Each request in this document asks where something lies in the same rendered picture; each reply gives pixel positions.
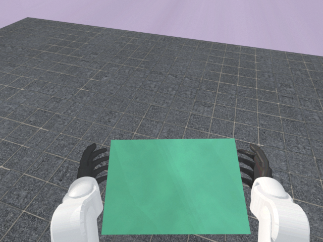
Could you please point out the carton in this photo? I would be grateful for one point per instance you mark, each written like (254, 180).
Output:
(174, 186)

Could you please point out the robot right forearm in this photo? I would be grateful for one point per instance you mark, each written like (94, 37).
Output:
(280, 220)

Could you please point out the robot left forearm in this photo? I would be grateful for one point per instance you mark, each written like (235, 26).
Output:
(75, 220)

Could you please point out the robot right hand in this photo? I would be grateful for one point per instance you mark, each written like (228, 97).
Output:
(260, 165)

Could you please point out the robot left hand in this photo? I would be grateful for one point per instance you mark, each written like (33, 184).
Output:
(87, 164)

